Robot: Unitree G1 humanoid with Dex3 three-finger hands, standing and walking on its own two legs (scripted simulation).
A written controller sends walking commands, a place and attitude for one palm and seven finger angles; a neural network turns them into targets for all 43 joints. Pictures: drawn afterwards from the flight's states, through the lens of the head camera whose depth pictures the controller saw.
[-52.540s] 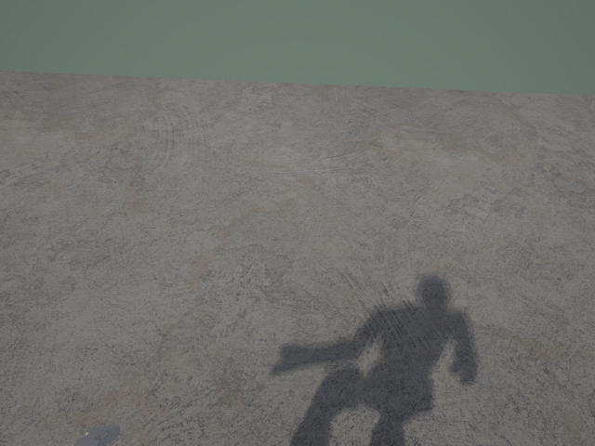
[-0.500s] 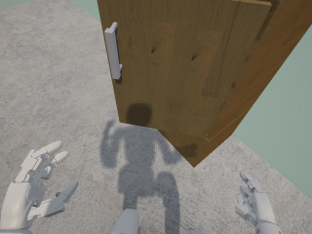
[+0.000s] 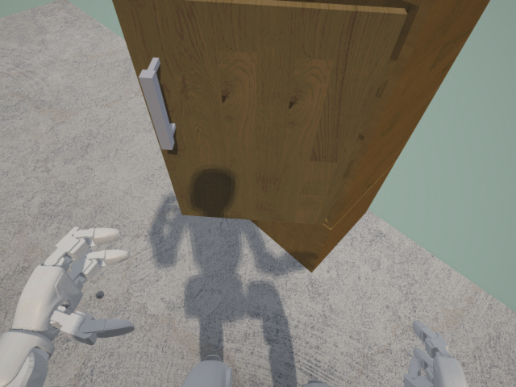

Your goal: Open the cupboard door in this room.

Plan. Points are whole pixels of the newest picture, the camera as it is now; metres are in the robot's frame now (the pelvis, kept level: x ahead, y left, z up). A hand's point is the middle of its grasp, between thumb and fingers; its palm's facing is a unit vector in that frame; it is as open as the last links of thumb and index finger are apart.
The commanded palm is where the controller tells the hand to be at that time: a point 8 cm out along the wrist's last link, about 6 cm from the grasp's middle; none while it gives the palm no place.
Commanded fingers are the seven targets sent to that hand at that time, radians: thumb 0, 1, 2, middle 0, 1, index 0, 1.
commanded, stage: raise the hand with hooked fingers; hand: left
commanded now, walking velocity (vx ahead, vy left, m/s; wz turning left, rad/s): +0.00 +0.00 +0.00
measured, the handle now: (161, 106) +0.55 +0.21 +0.10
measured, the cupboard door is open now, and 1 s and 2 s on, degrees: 40 40 40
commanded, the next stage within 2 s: move the hooked fingers beside the handle in 1.00 s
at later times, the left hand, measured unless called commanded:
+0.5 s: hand (45, 230) +0.28 +0.29 +0.12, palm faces +0.05 -1.00 -0.08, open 13.9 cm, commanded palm +0.26 +0.33 +0.12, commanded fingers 0.00 -0.50 0.30 -0.30 -1.20 -0.30 -1.20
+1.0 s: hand (65, 227) +0.29 +0.27 +0.11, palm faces +0.02 -1.00 -0.06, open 14.0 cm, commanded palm +0.27 +0.32 +0.12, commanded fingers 0.00 -0.50 0.30 -0.30 -1.20 -0.30 -1.20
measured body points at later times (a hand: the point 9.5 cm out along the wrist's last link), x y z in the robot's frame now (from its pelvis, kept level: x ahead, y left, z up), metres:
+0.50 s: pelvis +0.00 +0.01 +0.02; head +0.04 +0.02 +0.47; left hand +0.27 +0.34 +0.13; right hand +0.16 -0.23 -0.05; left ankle +0.04 +0.11 -0.68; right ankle -0.02 -0.13 -0.68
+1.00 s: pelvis +0.01 +0.00 +0.03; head +0.04 +0.00 +0.48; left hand +0.29 +0.32 +0.12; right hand +0.16 -0.26 -0.05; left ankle +0.04 +0.11 -0.68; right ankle -0.02 -0.13 -0.68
